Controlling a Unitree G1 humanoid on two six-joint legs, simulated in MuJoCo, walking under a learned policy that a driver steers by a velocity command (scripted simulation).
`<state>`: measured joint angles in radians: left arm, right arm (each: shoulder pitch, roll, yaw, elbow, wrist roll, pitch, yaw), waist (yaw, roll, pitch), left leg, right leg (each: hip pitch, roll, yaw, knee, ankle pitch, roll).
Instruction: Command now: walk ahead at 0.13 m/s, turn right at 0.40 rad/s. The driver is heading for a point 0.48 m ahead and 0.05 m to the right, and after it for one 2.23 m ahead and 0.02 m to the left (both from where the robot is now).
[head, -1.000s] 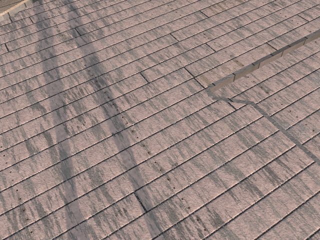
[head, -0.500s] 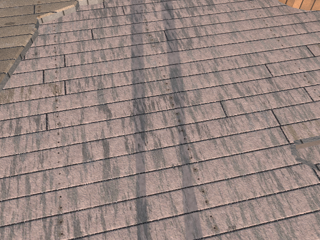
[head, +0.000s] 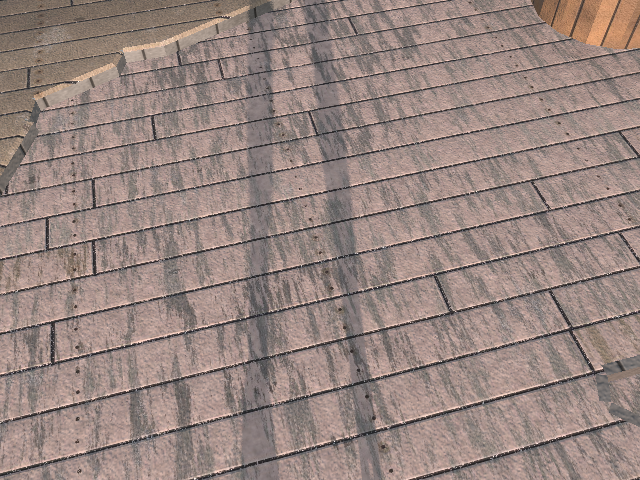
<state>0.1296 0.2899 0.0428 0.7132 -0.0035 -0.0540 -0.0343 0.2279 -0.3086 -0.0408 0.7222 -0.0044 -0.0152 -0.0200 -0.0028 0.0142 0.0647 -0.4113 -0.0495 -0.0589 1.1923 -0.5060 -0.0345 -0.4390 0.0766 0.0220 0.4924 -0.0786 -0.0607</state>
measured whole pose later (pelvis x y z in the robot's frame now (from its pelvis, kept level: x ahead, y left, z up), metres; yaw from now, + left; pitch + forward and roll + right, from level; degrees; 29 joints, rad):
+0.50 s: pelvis +0.09 +0.04 +0.02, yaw -18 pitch +2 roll -1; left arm 0.21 0.35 0.09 0.68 -0.01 0.04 0.01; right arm 0.24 -0.27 -0.05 0.69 -0.01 -0.03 -0.04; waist -0.02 -0.04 -0.01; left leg -0.23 0.02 0.00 0.41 -0.22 0.00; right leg -0.56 0.04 0.07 1.06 -0.33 0.05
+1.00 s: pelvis +0.23 -0.07 +0.02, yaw -14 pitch +1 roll -1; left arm 0.36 0.25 0.06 0.78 0.01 -0.08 -0.01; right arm 0.25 -0.30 -0.07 0.75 0.03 -0.04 0.02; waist 0.04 0.05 0.00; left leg -0.68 0.07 -0.08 0.98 -0.10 -0.01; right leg -0.02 0.02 -0.13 0.26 -0.26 -0.03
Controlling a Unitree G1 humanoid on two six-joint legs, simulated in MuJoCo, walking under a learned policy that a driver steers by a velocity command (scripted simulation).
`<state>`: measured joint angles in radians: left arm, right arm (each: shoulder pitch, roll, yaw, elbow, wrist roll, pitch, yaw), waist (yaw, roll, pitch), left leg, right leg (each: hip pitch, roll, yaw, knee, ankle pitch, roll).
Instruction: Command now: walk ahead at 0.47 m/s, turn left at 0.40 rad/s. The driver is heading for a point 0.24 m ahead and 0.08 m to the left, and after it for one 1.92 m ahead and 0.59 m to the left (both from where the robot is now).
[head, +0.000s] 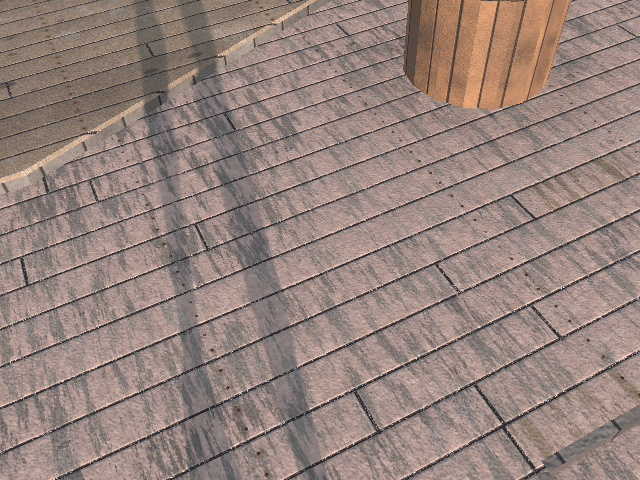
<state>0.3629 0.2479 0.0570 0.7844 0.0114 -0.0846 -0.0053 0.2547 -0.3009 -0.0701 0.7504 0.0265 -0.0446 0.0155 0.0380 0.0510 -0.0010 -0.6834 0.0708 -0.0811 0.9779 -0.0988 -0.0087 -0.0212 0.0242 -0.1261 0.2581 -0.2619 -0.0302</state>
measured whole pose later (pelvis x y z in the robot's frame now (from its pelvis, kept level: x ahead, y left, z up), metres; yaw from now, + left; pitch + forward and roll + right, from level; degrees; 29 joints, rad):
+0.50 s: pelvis +0.18 +0.04 -0.01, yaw +17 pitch +3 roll -1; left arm 0.12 0.32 0.05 0.69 0.02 -0.01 0.05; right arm 0.18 -0.31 -0.07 0.64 0.00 0.01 0.00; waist -0.03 -0.02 0.07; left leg -0.40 -0.13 -0.11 0.46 -0.09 0.08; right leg -0.63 -0.04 0.12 1.00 -0.34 0.09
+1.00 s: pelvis +0.24 +0.00 +0.00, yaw +30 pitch +1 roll +1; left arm 0.19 0.25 0.04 0.72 0.00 0.01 0.02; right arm 0.17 -0.29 -0.07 0.65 0.00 0.06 -0.02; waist 0.03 0.02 0.05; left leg -0.33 -0.01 -0.07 0.71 -0.39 -0.09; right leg -0.27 -0.03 0.01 0.48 -0.23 0.01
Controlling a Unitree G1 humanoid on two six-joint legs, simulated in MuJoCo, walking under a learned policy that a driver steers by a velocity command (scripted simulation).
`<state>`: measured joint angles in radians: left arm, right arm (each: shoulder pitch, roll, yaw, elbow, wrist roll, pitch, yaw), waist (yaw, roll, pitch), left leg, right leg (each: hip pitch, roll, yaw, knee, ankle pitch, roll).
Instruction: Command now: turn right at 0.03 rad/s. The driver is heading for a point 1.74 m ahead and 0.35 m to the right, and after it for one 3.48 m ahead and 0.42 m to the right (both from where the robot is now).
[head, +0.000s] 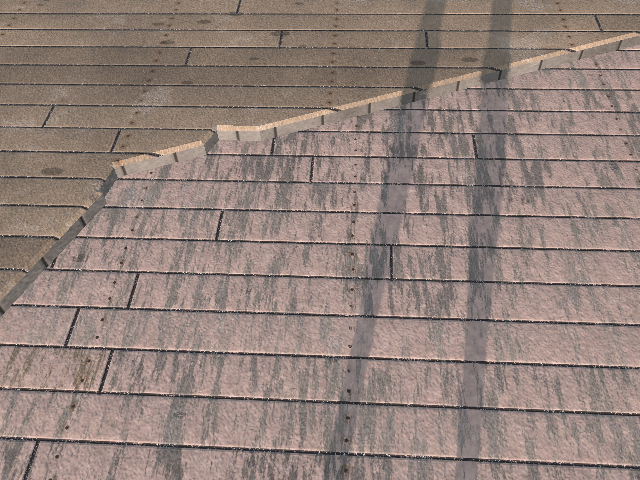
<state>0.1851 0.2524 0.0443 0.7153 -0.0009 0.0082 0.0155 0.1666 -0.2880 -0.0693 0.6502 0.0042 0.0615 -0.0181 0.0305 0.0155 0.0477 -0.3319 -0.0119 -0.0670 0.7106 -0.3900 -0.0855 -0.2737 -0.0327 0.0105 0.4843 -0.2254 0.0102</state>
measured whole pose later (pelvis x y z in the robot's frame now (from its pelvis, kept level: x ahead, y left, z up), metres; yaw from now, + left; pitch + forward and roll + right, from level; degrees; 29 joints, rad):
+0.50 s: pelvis +0.05 -0.05 -0.01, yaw -14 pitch +1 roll +1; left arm 0.31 0.30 0.06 0.71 -0.01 -0.04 -0.03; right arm 0.23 -0.31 -0.08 0.73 0.03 -0.05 0.01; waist 0.01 0.04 0.01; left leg -0.39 0.04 -0.02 1.06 -0.45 0.00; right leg -0.29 0.03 -0.02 0.60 -0.34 -0.08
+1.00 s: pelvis +0.32 -0.11 -0.01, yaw -19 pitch +1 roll +2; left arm 0.36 0.29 0.03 0.77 -0.01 -0.06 0.01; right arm 0.13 -0.29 -0.06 0.72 0.02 -0.10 0.04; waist 0.02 -0.02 0.05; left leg -0.40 -0.10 0.02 0.50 -0.13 0.07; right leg -0.26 0.04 0.08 1.17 -0.41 -0.03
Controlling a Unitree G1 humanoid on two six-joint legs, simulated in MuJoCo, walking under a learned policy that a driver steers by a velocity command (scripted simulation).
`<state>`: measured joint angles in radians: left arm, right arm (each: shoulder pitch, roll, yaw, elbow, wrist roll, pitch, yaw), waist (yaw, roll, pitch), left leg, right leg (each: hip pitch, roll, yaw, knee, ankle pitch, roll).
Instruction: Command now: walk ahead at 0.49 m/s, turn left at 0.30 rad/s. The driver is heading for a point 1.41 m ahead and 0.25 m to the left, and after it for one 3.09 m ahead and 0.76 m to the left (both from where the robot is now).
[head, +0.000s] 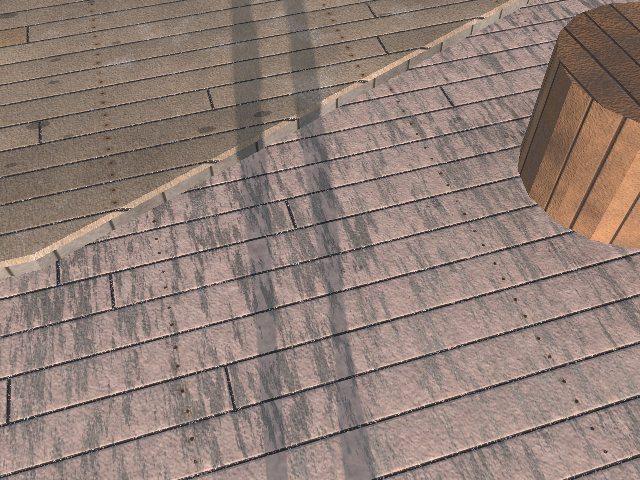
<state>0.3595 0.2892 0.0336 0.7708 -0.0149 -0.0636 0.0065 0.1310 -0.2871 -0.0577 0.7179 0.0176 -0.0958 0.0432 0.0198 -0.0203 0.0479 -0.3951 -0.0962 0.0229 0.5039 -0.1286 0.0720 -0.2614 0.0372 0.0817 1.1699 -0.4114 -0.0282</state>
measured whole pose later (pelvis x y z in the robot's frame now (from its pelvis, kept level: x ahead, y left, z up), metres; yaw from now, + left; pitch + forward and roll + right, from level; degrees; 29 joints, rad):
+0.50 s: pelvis +0.30 -0.04 +0.01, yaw +17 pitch +1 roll -1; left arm 0.19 0.26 0.04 0.67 0.01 -0.10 -0.01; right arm 0.33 -0.32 -0.06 0.74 0.03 -0.03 0.00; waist -0.01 0.04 0.02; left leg -0.44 -0.01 -0.08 1.18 -0.37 0.00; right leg -0.30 0.02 -0.02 0.47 -0.19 -0.02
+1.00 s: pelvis +0.53 +0.10 +0.01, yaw +24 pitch +1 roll +0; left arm 0.34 0.31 0.05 0.85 -0.04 -0.07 0.00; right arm 0.14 -0.26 -0.04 0.68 -0.01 -0.06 0.02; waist 0.03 -0.03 0.06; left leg -0.34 -0.01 0.08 0.50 -0.17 0.06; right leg -0.38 -0.07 0.03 1.16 -0.40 0.00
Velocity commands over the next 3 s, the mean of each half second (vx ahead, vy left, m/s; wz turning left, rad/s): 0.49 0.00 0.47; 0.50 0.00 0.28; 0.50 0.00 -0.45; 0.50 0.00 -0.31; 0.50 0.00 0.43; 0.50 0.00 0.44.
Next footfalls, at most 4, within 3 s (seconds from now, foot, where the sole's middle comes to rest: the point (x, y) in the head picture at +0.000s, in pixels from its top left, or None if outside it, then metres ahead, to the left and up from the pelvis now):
0.36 right None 0.40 -0.13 -0.76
0.86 left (237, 420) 0.57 0.23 -0.76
1.40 right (308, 280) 0.93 0.09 -0.76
1.88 left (233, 201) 1.19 0.30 -0.76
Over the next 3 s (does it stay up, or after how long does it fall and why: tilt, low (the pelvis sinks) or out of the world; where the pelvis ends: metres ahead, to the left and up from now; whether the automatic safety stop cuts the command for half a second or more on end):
stays up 1.56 0.34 0.07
